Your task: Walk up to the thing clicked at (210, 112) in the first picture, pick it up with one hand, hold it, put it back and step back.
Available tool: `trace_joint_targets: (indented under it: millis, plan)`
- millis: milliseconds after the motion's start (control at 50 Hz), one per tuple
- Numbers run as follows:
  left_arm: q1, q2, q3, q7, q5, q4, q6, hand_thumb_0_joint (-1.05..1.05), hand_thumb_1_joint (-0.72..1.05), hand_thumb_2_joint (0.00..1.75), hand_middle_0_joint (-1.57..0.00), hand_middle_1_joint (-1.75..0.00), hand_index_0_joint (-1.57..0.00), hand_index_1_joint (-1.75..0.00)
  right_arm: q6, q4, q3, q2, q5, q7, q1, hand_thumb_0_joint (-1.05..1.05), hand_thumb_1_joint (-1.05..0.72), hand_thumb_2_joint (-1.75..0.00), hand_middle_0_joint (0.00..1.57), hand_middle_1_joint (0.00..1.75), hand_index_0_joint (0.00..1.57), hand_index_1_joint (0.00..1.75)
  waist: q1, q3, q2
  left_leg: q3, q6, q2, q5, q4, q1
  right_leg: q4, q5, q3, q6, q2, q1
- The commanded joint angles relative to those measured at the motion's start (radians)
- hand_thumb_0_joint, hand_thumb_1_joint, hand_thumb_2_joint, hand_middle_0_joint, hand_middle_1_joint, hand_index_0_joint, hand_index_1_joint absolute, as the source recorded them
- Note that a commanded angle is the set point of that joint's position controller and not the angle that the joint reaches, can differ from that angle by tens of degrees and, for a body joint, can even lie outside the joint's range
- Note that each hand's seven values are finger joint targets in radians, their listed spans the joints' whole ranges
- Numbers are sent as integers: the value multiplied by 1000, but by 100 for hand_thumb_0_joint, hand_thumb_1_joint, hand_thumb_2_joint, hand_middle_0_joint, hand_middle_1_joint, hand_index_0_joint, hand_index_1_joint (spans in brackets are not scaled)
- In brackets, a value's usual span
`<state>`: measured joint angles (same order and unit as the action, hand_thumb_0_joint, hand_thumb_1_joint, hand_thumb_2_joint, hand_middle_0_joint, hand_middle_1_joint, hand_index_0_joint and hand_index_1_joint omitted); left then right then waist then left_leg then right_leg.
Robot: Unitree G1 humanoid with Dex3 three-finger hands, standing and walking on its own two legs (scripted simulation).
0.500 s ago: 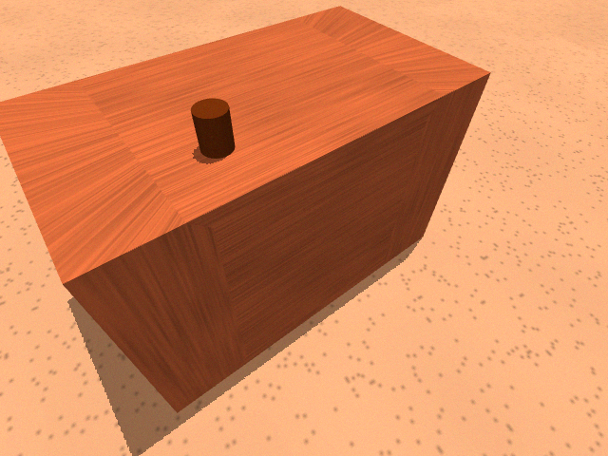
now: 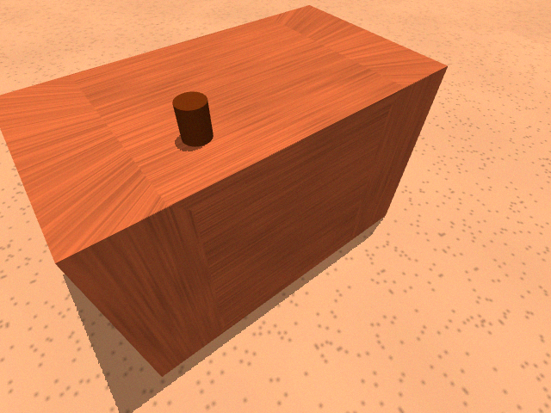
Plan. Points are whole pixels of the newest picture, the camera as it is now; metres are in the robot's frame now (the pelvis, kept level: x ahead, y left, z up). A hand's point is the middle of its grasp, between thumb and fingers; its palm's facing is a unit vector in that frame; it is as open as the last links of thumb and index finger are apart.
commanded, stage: stand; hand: right
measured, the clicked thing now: (193, 119) +0.72 +0.19 +0.02
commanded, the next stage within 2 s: walk up in 0.62 s
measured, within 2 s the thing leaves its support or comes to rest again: neither
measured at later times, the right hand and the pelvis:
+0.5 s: hand out of the picture +0.08 -0.25 -0.16, palm faces -0.03 +0.94 -0.34, open 7.4 cm; pelvis +0.00 +0.00 +0.00, yaw +0 degrees
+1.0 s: hand (393, 387) +0.19 -0.19 -0.15, palm faces -0.21 +0.86 -0.46, open 7.4 cm; pelvis +0.06 +0.09 -0.04, yaw +13 degrees
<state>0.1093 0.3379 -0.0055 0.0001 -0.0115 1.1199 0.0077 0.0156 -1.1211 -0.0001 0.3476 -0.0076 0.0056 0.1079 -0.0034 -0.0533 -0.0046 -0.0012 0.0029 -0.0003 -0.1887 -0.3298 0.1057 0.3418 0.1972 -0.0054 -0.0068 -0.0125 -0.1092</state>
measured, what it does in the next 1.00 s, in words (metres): steps to the left: left foot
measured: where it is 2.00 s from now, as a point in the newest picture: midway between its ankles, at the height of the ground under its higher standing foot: outside the picture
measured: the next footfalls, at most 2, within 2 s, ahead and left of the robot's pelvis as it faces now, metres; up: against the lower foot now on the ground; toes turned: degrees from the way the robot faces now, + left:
left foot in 0.96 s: +0.15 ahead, +0.24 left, +0.00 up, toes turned +19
right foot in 1.46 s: +0.28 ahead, -0.06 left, +0.00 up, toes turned +38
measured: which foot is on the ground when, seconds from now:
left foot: down 0.00-0.66, up 0.68-0.94, down 0.96-1.00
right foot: down 0.00-0.96, up 0.98-1.00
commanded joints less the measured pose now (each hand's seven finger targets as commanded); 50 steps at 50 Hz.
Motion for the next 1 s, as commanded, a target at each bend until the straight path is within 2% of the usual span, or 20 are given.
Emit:
trace_joint_targets:
  millis: [0, 420, 580, 600, 620, 640, 660, 680, 700, 740, 780, 800, 840, 860, 880, 900, 920, 940, 960, 980]
  plan:
    - [-36, 213, 42, 12, 2, -61, 27, 0, 90, 90, -20, -30, -20, -30, 17, 65, -35, 206, -1, -16, -37, 0, -90, -90, 20, 30, 20, 30, 2, 84, 9, -92, -30, -127, 177, 37, -24, -51, -187, 90, 28, -116, 9]
    - [-37, 218, 43, 12, 1, -63, 25, 0, 90, 90, -20, -30, -20, -30, 16, 62, -37, 211, -1, -16, -38, 0, -90, -90, 20, 30, 20, 30, 0, 72, 5, -95, -27, -129, 157, 50, -19, -67, -163, 93, 31, -117, 14]
    - [-34, 216, 43, 12, 2, -64, 25, 0, 90, 90, -20, -30, -20, -30, 17, 63, -37, 207, -1, -17, -31, 0, -90, -90, 20, 30, 20, 30, 2, 81, 6, -87, -27, -127, 165, 48, -22, -65, -185, 96, 33, -123, 26]
    - [35, 341, 127, 2, -3, -115, 42, 0, 90, 90, -20, -30, -20, -30, -3, 141, -94, 294, -5, 15, 0, 0, -90, -90, 20, 30, 20, 30, -47, 114, 9, -145, -92, -62, -86, -102, 207, 40, 178, 26, 49, -74, 209]
    - [104, 353, 144, 3, -18, -101, 43, 0, 90, 90, -20, -30, -20, -30, -16, 172, -88, 258, -11, 30, -37, 0, -90, -90, 20, 30, 20, 30, -83, 69, 72, -91, -76, -27, -264, -161, 434, -23, 375, 115, 93, -151, 323]
    - [119, 382, 167, 6, -29, -110, 46, 0, 90, 90, -20, -30, -20, -30, -27, 210, -83, 228, -18, 39, -87, 0, -90, -90, 20, 30, 20, 30, -108, 18, 211, -18, -54, -9, -250, -405, 551, -182, 463, 279, 167, -330, 296]
    - [115, 387, 173, 8, -37, -152, 50, 0, 90, 90, -20, -30, -20, -30, -33, 243, -90, 241, -35, 48, -113, 0, -90, -90, 20, 30, 20, 30, -114, -11, 167, -32, -36, -63, -272, -561, 577, -230, 430, 364, 252, -470, 191]
    - [72, 361, 171, 7, -36, -189, 54, 0, 90, 90, -20, -30, -20, -30, -34, 258, -103, 248, -39, 56, -77, 0, -90, -90, 20, 30, 20, 30, -89, -48, 134, -63, -24, -107, -266, -613, 569, -232, 427, 354, 281, -497, 109]
    - [50, 338, 168, 4, -34, -212, 57, 0, 90, 90, -20, -30, -20, -30, -33, 262, -112, 255, -41, 63, -45, 0, -90, -90, 20, 30, 20, 30, -69, -73, 96, -80, -15, -136, -251, -624, 555, -233, 403, 322, 277, -483, 66]
    - [-12, 322, 166, -1, -37, -251, 67, 0, 90, 90, -20, -30, -20, -30, -31, 263, -125, 261, -32, 83, 28, 0, -90, -90, 20, 30, 20, 30, -21, -87, 77, -94, 2, -171, -211, -589, 526, -211, 296, 171, 236, -409, 73]
    - [11, 319, 164, -9, -34, -262, 72, 0, 90, 90, -20, -30, -20, -30, -24, 270, -120, 227, -26, 95, 49, 0, -90, -90, 20, 30, 20, 30, -29, -78, 110, -39, 6, -151, -165, -494, 483, -163, 178, 40, 210, -336, 79]
    - [13, 329, 166, -16, -37, -280, 72, 0, 90, 90, -20, -30, -20, -30, -23, 286, -121, 218, -24, 99, 43, 0, -90, -90, 20, 30, 20, 30, -32, -75, 130, -25, 4, -153, -151, -443, 416, -138, 156, -6, 195, -318, 30]
    - [-3, 328, 163, -30, -39, -305, 67, 0, 90, 90, -20, -30, -20, -30, -16, 290, -127, 206, -16, 100, 90, 0, -90, -90, 20, 30, 20, 30, -15, -54, 170, 52, 6, -114, -69, -358, 269, -74, 161, -107, 151, -254, -73]
    - [-13, 334, 166, -34, -41, -315, 61, 0, 90, 90, -20, -30, -20, -30, -11, 285, -135, 214, -13, 97, 135, 0, -90, -90, 20, 30, 20, 30, 5, -38, 184, 95, 12, -95, -16, -347, 197, -29, 200, -132, 139, -246, -123]
    - [-41, 339, 166, -37, -46, -329, 55, 0, 90, 90, -20, -30, -20, -30, -8, 269, -148, 226, -11, 90, 202, 0, -90, -90, 20, 30, 20, 30, 48, -12, 167, 134, 9, -77, 35, -331, 84, 36, 272, -146, 130, -254, -199]
    - [-24, 318, 161, -38, -49, -337, 45, 0, 90, 90, -20, -30, -20, -30, -1, 242, -163, 254, -10, 79, 270, 0, -90, -90, 20, 30, 20, 30, 69, 25, 85, 154, 7, -34, 3, -337, -22, 167, 317, -162, 124, -220, -262]
    - [13, 279, 148, -40, -52, -343, 33, 0, 90, 90, -20, -30, -20, -30, 4, 216, -183, 297, -12, 62, 374, 0, -90, -90, 20, 30, 20, 30, 114, 79, -48, 148, -16, 12, -102, -339, -135, 389, 298, -188, 116, -169, -319]
    - [58, 209, 125, -45, -49, -354, 23, 0, 90, 90, -20, -30, -20, -30, 11, 206, -203, 369, -17, 42, 472, 0, -90, -90, 20, 30, 20, 30, 162, 74, -246, -43, -78, -56, -255, -232, -230, 695, 360, -196, 86, -109, -480]
    - [58, 156, 104, -52, -40, -389, 23, 0, 90, 90, -20, -30, -20, -30, 19, 231, -204, 437, -26, 24, 503, 0, -90, -90, 20, 30, 20, 30, 154, 35, -421, -543, -162, -287, -464, 6, -150, 914, 504, -137, 56, 1, -615]
    - [43, 270, 124, -50, -25, -403, 21, 0, 90, 90, -20, -30, -20, -30, 28, 275, -198, 474, 1, 28, 406, 0, -90, -90, 20, 30, 20, 30, 118, 60, -229, -884, -268, -393, -587, 190, -29, 929, 451, 42, 65, -19, -563]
